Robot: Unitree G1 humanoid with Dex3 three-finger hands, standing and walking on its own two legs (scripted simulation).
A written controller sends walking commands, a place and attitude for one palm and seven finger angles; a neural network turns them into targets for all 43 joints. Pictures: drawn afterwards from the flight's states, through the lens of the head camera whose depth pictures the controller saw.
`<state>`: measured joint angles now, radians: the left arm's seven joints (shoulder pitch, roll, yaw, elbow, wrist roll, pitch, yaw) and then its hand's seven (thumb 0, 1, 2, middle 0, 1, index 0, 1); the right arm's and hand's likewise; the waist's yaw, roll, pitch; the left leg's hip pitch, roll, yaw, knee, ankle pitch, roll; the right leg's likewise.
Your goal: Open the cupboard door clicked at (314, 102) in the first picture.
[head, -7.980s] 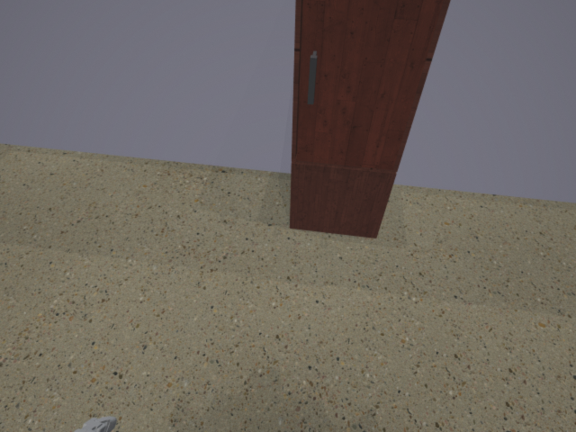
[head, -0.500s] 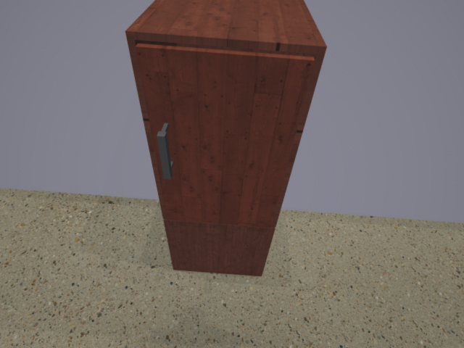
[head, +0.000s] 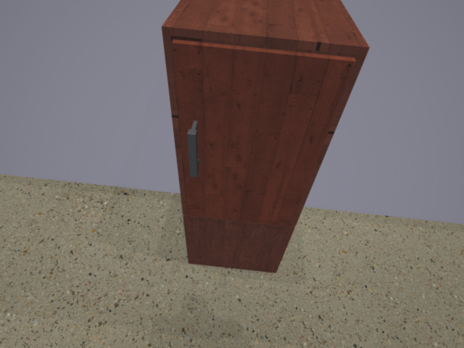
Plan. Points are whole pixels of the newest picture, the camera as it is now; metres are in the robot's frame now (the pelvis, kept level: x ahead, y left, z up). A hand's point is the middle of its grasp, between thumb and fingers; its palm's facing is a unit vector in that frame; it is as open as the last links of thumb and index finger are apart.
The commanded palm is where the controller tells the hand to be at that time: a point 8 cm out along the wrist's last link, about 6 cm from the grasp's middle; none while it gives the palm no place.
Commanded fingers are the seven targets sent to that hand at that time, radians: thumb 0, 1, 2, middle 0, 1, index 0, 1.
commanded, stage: come to a stop and stand still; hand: left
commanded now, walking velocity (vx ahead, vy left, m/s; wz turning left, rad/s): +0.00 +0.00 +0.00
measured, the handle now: (194, 149) +0.57 +0.14 -0.01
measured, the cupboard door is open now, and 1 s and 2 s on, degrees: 0 0 0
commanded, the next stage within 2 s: look again from close up in 0.22 s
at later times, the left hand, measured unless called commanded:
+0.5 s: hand out of the picture -0.03 +0.19 -0.18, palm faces +0.01 -0.98 -0.21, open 7.4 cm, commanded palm none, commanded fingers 0.00 0.90 0.90 -0.20 -0.30 -0.20 -0.30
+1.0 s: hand out of the picture +0.01 +0.15 -0.17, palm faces +0.06 -0.98 -0.17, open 7.4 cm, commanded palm +0.10 +0.21 -0.07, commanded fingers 0.00 0.83 0.87 -0.20 -0.34 -0.20 -0.34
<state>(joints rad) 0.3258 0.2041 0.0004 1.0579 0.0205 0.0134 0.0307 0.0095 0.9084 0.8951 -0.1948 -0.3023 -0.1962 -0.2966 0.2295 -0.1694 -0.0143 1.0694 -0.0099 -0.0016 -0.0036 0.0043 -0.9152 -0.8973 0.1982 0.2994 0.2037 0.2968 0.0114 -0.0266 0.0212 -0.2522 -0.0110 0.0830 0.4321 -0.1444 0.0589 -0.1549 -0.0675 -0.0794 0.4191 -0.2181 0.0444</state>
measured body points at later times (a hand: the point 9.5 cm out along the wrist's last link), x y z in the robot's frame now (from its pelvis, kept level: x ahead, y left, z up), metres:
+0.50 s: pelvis +0.00 +0.00 +0.00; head -0.01 +0.01 +0.45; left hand -0.03 +0.24 -0.16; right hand +0.01 -0.23 -0.15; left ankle +0.06 +0.08 -0.74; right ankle +0.00 -0.15 -0.74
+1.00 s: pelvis +0.00 -0.01 +0.00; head +0.00 -0.01 +0.45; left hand +0.01 +0.20 -0.16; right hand +0.00 -0.24 -0.15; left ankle +0.06 +0.08 -0.74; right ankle +0.00 -0.15 -0.74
